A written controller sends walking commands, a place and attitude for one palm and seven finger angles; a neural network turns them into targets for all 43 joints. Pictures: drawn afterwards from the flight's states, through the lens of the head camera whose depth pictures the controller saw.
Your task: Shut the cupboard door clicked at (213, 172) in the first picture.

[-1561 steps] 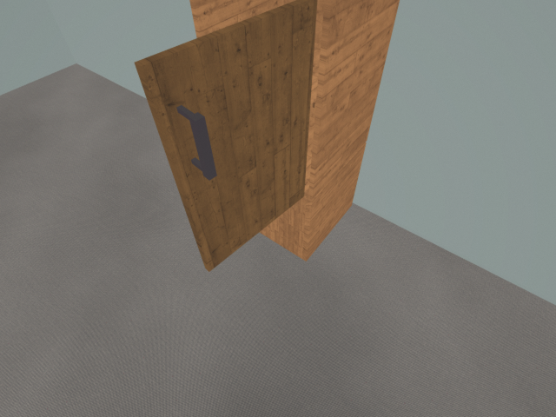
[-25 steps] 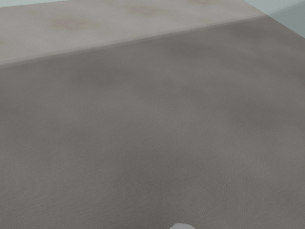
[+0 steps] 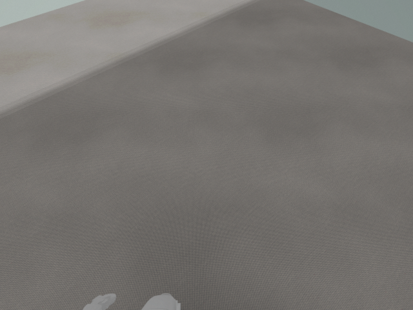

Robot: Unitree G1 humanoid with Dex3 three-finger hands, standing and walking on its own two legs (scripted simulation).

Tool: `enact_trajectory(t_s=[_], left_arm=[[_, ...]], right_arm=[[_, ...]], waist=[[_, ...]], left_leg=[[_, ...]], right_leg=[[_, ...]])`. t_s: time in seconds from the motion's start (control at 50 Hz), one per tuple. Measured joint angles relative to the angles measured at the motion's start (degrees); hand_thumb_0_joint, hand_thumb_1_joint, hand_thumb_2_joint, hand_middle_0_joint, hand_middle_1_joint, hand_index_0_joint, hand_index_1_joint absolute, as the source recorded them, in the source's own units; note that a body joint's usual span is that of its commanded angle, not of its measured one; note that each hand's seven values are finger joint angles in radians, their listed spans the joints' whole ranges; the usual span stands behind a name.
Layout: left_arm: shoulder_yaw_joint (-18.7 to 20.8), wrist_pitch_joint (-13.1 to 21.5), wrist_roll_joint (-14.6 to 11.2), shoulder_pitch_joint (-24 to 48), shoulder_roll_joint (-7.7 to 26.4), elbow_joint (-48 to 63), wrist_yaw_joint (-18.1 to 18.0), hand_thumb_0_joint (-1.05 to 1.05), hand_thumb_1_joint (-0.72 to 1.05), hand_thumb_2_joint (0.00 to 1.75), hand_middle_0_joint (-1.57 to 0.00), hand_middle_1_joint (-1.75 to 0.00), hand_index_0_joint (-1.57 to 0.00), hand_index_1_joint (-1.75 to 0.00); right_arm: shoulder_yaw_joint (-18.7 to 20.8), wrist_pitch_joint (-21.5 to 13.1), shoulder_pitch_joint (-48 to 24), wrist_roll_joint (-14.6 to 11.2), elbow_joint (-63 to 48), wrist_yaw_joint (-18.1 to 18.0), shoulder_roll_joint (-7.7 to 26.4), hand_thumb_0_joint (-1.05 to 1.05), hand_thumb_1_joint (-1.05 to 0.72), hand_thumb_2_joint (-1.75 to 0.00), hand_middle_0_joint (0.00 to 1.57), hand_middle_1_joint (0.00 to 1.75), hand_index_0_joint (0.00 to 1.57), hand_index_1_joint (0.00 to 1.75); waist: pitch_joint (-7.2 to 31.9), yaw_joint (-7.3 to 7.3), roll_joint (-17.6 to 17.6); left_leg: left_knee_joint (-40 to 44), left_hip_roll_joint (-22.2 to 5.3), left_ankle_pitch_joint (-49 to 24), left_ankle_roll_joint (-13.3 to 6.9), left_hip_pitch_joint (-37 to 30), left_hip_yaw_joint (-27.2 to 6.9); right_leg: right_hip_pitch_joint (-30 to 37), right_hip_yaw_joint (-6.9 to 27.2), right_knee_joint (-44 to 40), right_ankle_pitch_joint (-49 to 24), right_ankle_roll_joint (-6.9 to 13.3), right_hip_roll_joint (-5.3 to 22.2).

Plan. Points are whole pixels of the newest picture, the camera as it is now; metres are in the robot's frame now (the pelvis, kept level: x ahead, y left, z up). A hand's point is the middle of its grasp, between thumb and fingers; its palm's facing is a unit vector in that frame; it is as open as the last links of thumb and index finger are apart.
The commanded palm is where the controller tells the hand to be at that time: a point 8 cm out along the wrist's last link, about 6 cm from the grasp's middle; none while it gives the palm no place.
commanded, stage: turn to face it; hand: left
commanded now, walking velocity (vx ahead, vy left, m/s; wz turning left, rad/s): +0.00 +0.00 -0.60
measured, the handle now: out of the picture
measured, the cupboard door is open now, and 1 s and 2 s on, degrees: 53 53 53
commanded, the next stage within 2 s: none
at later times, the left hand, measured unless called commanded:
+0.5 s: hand (135, 295) +0.17 +0.17 -0.15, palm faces -0.27 -0.92 -0.29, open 7.4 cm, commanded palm none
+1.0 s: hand (160, 261) +0.24 +0.13 -0.16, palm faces -0.54 -0.82 -0.20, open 7.4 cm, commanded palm none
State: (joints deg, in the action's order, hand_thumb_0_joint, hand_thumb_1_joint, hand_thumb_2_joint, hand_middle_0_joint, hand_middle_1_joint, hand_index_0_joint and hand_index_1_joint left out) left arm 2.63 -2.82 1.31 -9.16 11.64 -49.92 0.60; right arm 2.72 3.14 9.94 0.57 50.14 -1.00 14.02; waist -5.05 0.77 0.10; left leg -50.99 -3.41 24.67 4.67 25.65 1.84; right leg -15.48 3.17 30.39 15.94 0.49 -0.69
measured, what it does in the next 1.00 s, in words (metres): steps on the spot, turning right: left foot, then right foot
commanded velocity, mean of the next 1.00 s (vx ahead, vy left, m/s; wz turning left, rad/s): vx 0.00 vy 0.00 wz -0.60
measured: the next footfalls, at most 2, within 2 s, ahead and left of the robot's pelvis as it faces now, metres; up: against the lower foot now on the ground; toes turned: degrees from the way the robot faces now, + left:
left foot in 0.08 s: +0.08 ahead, +0.14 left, +0.00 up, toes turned -1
right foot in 0.42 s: +0.01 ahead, -0.12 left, +0.00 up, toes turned -20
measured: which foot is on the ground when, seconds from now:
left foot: up 0.00-0.06, down 0.08-0.42, up 0.44-0.76, down 0.78-1.00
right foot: down 0.00-0.08, up 0.10-0.40, down 0.42-0.78, up 0.80-1.00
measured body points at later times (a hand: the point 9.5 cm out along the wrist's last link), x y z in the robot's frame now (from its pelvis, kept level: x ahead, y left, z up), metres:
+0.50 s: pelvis +0.01 -0.01 -0.01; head +0.04 -0.04 +0.44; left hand +0.18 +0.22 -0.13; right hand -0.02 -0.28 -0.16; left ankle +0.03 +0.14 -0.69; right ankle -0.03 -0.11 -0.74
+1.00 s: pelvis +0.04 +0.01 +0.00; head +0.09 -0.01 +0.45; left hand +0.27 +0.17 -0.15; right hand -0.05 -0.24 -0.13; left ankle +0.09 +0.11 -0.74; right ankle -0.07 -0.09 -0.67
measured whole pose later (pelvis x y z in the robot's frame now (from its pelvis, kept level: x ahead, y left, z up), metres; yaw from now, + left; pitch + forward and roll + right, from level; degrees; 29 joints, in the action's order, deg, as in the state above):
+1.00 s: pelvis +0.04 +0.01 +0.00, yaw -36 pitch +1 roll -2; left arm 5.2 -4.9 0.9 -8.6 15.0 -50.9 2.4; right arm 0.9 1.0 12.5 2.0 49.7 -1.8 11.5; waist -5.1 -0.4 -0.9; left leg -29.5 -6.7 16.6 0.5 13.7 8.4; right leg -26.1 -1.7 58.4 27.3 -2.8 0.8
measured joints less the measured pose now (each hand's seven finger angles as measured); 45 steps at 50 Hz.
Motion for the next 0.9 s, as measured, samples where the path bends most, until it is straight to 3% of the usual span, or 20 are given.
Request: enact_trajectory(t_s=[0.08,0.12,0.18,0.22,0.26,0.36,0.4,0.42,0.44,0.48,0.54,0.62,0.74,0.78,0.82,0.86,0.9], left_arm=[[0.57,-0.84,-0.32,-1.66,0.28,-0.57,0.29,0.0,0.9,0.9,-0.21,-0.3,-0.2,-0.3],[1.02,-1.35,-0.67,-1.88,1.05,-0.8,0.48,0.0,0.9,0.9,-0.21,-0.3,-0.2,-0.29],[1.96,-1.89,-0.38,-1.64,2.45,-1.48,1.03,0.01,0.91,0.9,-0.21,-0.29,-0.2,-0.29],[2.38,-2.1,-0.38,-1.31,2.93,-1.46,1.53,0.01,0.91,0.9,-0.2,-0.29,-0.2,-0.29],[2.53,-2.22,-0.46,-0.99,3.09,-1.13,1.85,0.01,0.91,0.9,-0.2,-0.29,-0.2,-0.29],[2.31,-1.84,-0.45,-0.44,3.05,-0.37,2.15,0.01,0.91,0.9,-0.2,-0.29,-0.2,-0.29],[2.09,-1.34,-0.4,-0.35,3.09,0.0,2.2,0.01,0.91,0.9,-0.2,-0.29,-0.2,-0.29],[1.92,-0.79,-0.28,-0.58,3.35,0.36,2.16,0.01,0.91,0.9,-0.2,-0.29,-0.2,-0.29],[1.81,-0.21,-0.19,-0.23,2.85,0.06,1.81,0.0,0.91,0.9,-0.2,-0.29,-0.2,-0.29],[1.26,0.48,-0.28,-0.03,1.69,-0.2,1.07,0.0,0.91,0.9,-0.2,-0.29,-0.2,-0.29],[0.88,0.48,-0.31,-0.78,0.81,-0.45,0.14,0.0,0.91,0.9,-0.2,-0.29,-0.2,-0.29],[0.49,0.25,-0.13,-1.65,0.66,-0.97,-0.04,0.0,0.91,0.9,-0.2,-0.29,-0.2,-0.29],[0.67,-0.08,-0.03,-2.04,0.98,-1.39,0.17,0.0,0.91,0.9,-0.21,-0.3,-0.2,-0.29],[0.93,-0.46,-0.39,-2.37,1.22,-1.4,0.15,0.0,0.9,0.9,-0.21,-0.3,-0.2,-0.29],[1.33,-0.98,-0.71,-1.97,2.02,-1.53,0.29,0.0,0.91,0.9,-0.21,-0.3,-0.2,-0.29],[1.78,-1.39,-0.42,-1.43,2.77,-1.79,0.55,0.0,0.91,0.9,-0.21,-0.29,-0.2,-0.29],[2.23,-1.64,-0.35,-0.81,3.22,-1.84,1.04,0.01,0.91,0.9,-0.2,-0.29,-0.2,-0.29]], right_arm=[[-0.56,-1.4,-0.02,-0.06,-1.4,-0.08,-0.5,0.01,-0.91,-0.9,0.2,0.3,0.2,0.3],[-0.9,-2.14,0.1,0.48,-1.6,-0.22,-1.01,0.0,-0.9,-0.9,0.2,0.3,0.2,0.3],[-1.76,-2.43,0.86,1.23,-1.67,-0.35,-2.13,0.0,-0.9,-0.9,0.2,0.3,0.2,0.3],[-1.99,-2.24,1.48,1.42,-1.54,-0.49,-2.41,0.0,-0.9,-0.9,0.2,0.3,0.2,0.3],[-1.96,-2.08,1.92,1.53,-1.17,-0.55,-2.35,0.0,-0.9,-0.9,0.2,0.3,0.2,0.3],[-1.1,-1.45,2.55,1.39,-0.12,-0.14,-1.27,0.0,-0.9,-0.9,0.2,0.3,0.2,0.3],[-0.59,-1.1,3.05,1.16,0.17,0.1,-0.53,0.0,-0.9,-0.9,0.2,0.3,0.2,0.3],[-0.3,-0.86,3.53,0.91,0.18,0.25,-0.19,0.0,-0.9,-0.9,0.2,0.3,0.2,0.3],[0.15,-0.37,3.25,0.71,0.6,0.28,0.56,0.0,-0.9,-0.9,0.2,0.3,0.2,0.3],[0.7,0.93,2.26,0.49,1.63,-0.13,1.78,0.01,-0.9,-0.9,0.2,0.3,0.2,0.3],[0.9,1.22,1.1,0.37,2.16,-0.24,2.08,0.01,-0.9,-0.9,0.2,0.3,0.2,0.3],[0.66,0.66,0.47,0.28,1.01,0.11,1.19,0.01,-0.91,-0.9,0.2,0.3,0.19,0.3],[0.06,-0.2,-0.57,-0.12,-0.31,0.01,-0.33,0.01,-0.91,-0.9,0.2,0.3,0.19,0.3],[-0.43,-1.09,-0.31,-0.17,-0.87,-0.16,-0.51,0.01,-0.91,-0.9,0.2,0.3,0.2,0.3],[-0.86,-1.81,-0.28,0.34,-1.08,-0.35,-1.24,0.01,-0.9,-0.9,0.2,0.3,0.2,0.3],[-1.55,-2.2,0.16,0.92,-1.25,-0.54,-1.97,0.0,-0.9,-0.9,0.2,0.3,0.2,0.3],[-1.95,-2.31,0.98,1.18,-1.33,-0.74,-2.43,0.0,-0.9,-0.9,0.2,0.3,0.2,0.3]], waist=[[1.06,-0.68,-1.0],[1.12,-0.88,-1.77],[0.64,-1.24,-2.62],[0.33,-1.41,-2.12],[0.03,-1.43,-1.17],[-0.17,-0.88,1.18],[0.05,-0.65,1.84],[0.56,-0.65,1.61],[0.38,-0.6,2.65],[-0.06,-0.43,3.98],[-0.01,-0.56,3.28],[0.63,-0.45,1.21],[1.21,-1.29,-1.07],[1.82,-1.36,-1.25],[1.65,-1.31,-2.39],[1.16,-1.4,-2.96],[0.76,-1.36,-2.78]], left_leg=[[16.34,0.63,-7.16,-1.01,-5.71,-0.26],[16.13,0.24,-10.4,-3.09,-5.44,0.73],[15.96,-1.05,-7.94,-4.25,-6.8,2.85],[17.89,-2.13,-8.44,-3.99,-8.28,3.79],[19.37,-3.32,-9.13,-3.72,-9.39,4.73],[18.42,-6.2,-8.07,-2.43,-10.26,7.89],[15.64,-7.2,-6.45,-1.54,-9.57,9.01],[13.24,-7.38,-5.15,-1.18,-8.6,9.62],[9.09,-7.48,-1.02,-0.93,-6.92,8.21],[-1.53,-5.06,4.3,-0.93,-2.71,3.34],[-10.54,-2.13,2.19,-0.55,1.53,1.03],[-7.19,-0.52,-0.67,-0.02,2.23,0.72],[7.87,1.42,-2.04,-0.49,-2.86,-0.15],[17.45,1.44,-6.68,-1.23,-6.78,-0.29],[17.68,1.36,-8.08,-4.21,-6.93,0.95],[17.38,0.48,-7.27,-5.01,-7.74,2.51],[18.88,-0.52,-7.44,-4.92,-9.22,3.63]], right_leg=[[-1.89,2.45,3.23,1.65,-1.35,-1.07],[-4.79,2.32,10.37,7.89,-1.25,-1.36],[-9.67,-0.8,26.24,13.74,-1.95,-0.97],[-10.92,-3.27,30.46,13.4,-2.57,-0.03],[-10.46,-5.1,28.82,12.95,-2.9,0.84],[-5.7,-7.48,15.85,10.1,-2.41,1.66],[-2.23,-8.11,7.93,4.84,-1.71,1.57],[-0.62,-7.77,3.98,2.87,-0.12,1.82],[-1.24,-7.65,4.83,3.33,1.04,1.22],[-1.93,-7.01,6.11,3.79,1.52,0.53],[-1.01,-4.79,3.01,1.72,1.19,0.18],[-0.05,-2.14,-0.53,-0.38,1.28,-0.09],[-0.97,1.82,-0.36,-0.5,0.37,-1.39],[-2.24,3.03,1.7,0.53,-0.37,-2.42],[-5.01,3.04,8.54,6.24,-0.56,-2.47],[-8.57,1.12,20.15,11.86,-1.38,-2.3],[-10.95,-1.23,28.73,12.45,-2.29,-1.38]])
